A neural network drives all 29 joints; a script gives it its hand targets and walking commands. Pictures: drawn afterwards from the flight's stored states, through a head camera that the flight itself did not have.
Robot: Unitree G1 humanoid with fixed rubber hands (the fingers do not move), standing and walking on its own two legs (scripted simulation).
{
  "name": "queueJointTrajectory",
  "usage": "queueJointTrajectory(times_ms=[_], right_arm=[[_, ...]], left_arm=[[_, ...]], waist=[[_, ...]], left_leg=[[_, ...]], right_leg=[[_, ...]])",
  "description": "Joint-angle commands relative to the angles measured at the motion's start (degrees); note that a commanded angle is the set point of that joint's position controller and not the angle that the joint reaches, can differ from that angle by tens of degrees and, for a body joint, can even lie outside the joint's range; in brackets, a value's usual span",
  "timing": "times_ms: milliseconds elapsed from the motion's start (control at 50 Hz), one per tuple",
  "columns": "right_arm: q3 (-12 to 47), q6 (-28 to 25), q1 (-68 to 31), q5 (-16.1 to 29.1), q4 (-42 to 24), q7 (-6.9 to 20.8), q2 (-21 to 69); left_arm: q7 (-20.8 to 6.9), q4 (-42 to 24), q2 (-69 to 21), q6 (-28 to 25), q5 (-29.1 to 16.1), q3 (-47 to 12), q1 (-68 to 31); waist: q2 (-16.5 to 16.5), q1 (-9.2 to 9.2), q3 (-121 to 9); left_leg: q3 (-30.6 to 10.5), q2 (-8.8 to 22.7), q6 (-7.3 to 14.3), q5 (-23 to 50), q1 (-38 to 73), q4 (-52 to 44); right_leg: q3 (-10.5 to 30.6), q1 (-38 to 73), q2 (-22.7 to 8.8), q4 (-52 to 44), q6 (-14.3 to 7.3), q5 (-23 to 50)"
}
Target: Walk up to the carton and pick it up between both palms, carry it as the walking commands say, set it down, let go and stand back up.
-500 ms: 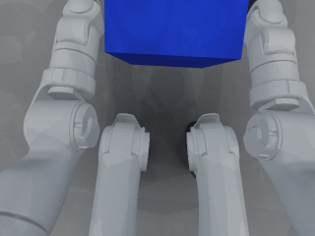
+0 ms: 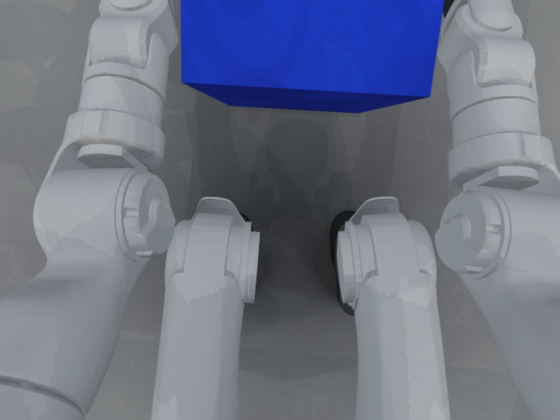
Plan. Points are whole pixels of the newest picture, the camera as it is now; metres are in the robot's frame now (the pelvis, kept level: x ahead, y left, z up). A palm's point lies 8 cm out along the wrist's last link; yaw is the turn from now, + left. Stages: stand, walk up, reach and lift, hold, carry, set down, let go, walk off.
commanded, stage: set down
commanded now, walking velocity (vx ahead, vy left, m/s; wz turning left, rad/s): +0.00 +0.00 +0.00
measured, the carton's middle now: (304, 7) +0.55 -0.01 -0.23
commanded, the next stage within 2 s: none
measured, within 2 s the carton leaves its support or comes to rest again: neither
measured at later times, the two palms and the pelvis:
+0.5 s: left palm out of the picture +0.56 +0.15 -0.16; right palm out of the picture +0.54 -0.17 -0.15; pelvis +0.00 +0.00 +0.00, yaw +0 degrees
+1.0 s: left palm out of the picture +0.56 +0.18 -0.16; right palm out of the picture +0.55 -0.20 -0.16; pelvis +0.00 +0.00 +0.00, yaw +0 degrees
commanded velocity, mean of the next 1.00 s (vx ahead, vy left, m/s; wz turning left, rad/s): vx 0.00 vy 0.00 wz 0.00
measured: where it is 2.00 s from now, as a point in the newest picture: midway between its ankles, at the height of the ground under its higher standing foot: (291, 280)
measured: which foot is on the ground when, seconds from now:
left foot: down 0.00-1.00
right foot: down 0.00-1.00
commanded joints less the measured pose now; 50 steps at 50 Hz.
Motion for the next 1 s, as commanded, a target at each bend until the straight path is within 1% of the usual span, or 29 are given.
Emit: queueJointTrajectory(times_ms=[0, 180, 280, 360, 420, 460, 520, 580, 600, 640, 700, 760, 840, 900, 980], right_arm=[[19.6, -0.2, -31.6, 4.0, -1.3, 14.5, 47.3], [17.7, 0.0, -31.2, 2.6, -0.9, 14.5, 44.6], [16.0, -0.5, -30.4, 1.9, -0.3, 13.7, 40.3], [14.2, -1.2, -29.1, 1.3, 0.6, 12.5, 35.9], [11.9, -2.0, -26.6, 0.3, 1.3, 10.6, 29.6], [9.9, -2.7, -24.8, -0.1, 1.6, 8.9, 23.6], [7.0, -4.3, -21.9, 0.2, 1.7, 4.8, 10.1], [6.0, -6.6, -19.4, 3.6, 1.2, -0.6, -6.1], [6.5, -7.3, -19.5, 5.0, 1.4, -2.1, -9.2], [8.5, -8.3, -19.4, 7.6, 2.4, -3.4, -11.0], [10.9, -9.2, -18.5, 10.8, 3.7, -3.8, -12.4], [12.1, -9.6, -17.4, 12.5, 5.0, -3.6, -13.3], [12.8, -9.8, -16.3, 13.8, 6.3, -3.0, -14.0], [13.0, -9.9, -16.2, 14.4, 6.3, -2.6, -14.6], [13.2, -9.7, -17.0, 15.0, 3.7, -2.5, -15.7]], left_arm=[[-13.9, -2.6, -48.0, -0.6, -4.0, -16.8, -30.1], [-14.1, -2.0, -45.5, -0.1, -2.6, -15.2, -29.0], [-13.1, -1.4, -41.3, -0.5, -2.0, -14.1, -28.0], [-11.7, -0.9, -36.5, -1.2, -1.4, -12.9, -27.0], [-9.9, -0.6, -30.2, -2.0, -1.2, -11.5, -25.7], [-8.2, -0.6, -23.9, -2.7, -1.0, -10.1, -24.6], [-4.4, -0.2, -10.2, -4.2, -0.9, -6.9, -22.0], [0.5, -0.7, 6.3, -6.5, -3.8, -6.4, -19.8], [1.8, -0.6, 9.8, -7.1, -5.0, -6.9, -20.0], [3.0, 0.1, 12.0, -7.9, -7.1, -8.2, -19.9], [3.2, 1.8, 13.1, -8.5, -9.6, -9.9, -18.8], [2.8, 2.9, 13.5, -8.8, -11.5, -11.0, -17.8], [2.0, 3.5, 13.7, -9.0, -13.0, -12.0, -16.9], [1.6, 3.2, 14.4, -9.1, -13.5, -12.1, -16.7], [1.6, 0.6, 15.6, -8.9, -13.8, -11.8, -17.2]], waist=[[1.1, -0.76, -52.6], [1.3, -0.94, -50.8], [1.4, -1.01, -51.0], [1.3, -0.99, -51.8], [1.6, -1.46, -52.7], [1.6, -1.43, -53.6], [1.9, -1.43, -56.5], [1.8, -1.69, -63.5], [1.7, -1.6, -66.3], [1.8, -1.23, -68.9], [1.8, -0.81, -69.5], [1.6, -1.09, -68.5], [1.6, -1.48, -67.3], [1.6, -1.25, -67.4], [1.6, -0.78, -72.0]], left_leg=[[4.3, -0.8, 2.6, 13.0, 22.7, -10.0], [4.1, -0.5, 2.6, 11.3, 23.2, -9.9], [4.2, -0.4, 2.3, 11.1, 24.3, -9.8], [4.3, -0.2, 1.9, 11.5, 25.7, -9.7], [4.5, 0.1, 1.3, 11.9, 26.9, -9.5], [4.5, 0.4, 0.9, 12.4, 28.2, -9.6], [4.7, 1.0, 0.2, 13.8, 30.8, -9.5], [4.8, 1.7, -0.6, 17.3, 34.1, -9.4], [4.7, 1.9, -0.8, 18.8, 35.1, -9.2], [4.3, 2.3, -0.7, 20.9, 36.4, -8.9], [3.8, 2.9, -0.3, 22.4, 35.7, -8.6], [3.6, 3.3, 0.0, 22.3, 33.7, -8.6], [3.3, 3.9, 0.2, 21.9, 32.1, -8.7], [3.2, 4.1, 0.5, 21.9, 32.2, -8.6], [3.2, 4.2, 0.8, 22.8, 35.0, -8.6]], right_leg=[[-5.3, 23.3, 1.3, -9.0, -2.5, 14.2], [-5.4, 23.2, 1.1, -8.8, -2.4, 12.3], [-5.7, 23.9, 1.0, -8.8, -2.2, 11.7], [-5.9, 24.9, 0.8, -8.7, -1.8, 11.7], [-6.2, 26.4, 0.6, -8.8, -1.4, 12.2], [-6.3, 27.5, 0.3, -8.9, -1.1, 12.7], [-6.5, 29.7, -0.2, -9.1, -0.6, 13.9], [-6.3, 34.3, -1.0, -9.0, -0.2, 17.9], [-6.1, 35.7, -1.3, -8.9, 0.0, 19.6], [-5.9, 35.9, -1.8, -8.3, 0.1, 21.6], [-5.3, 34.7, -2.4, -8.2, 0.1, 22.9], [-4.8, 33.2, -3.0, -8.4, -0.1, 23.2], [-4.3, 31.2, -3.5, -8.8, -0.3, 22.8], [-4.1, 30.3, -3.7, -8.9, -0.4, 22.3], [-4.3, 31.9, -3.7, -9.0, -0.4, 22.7]])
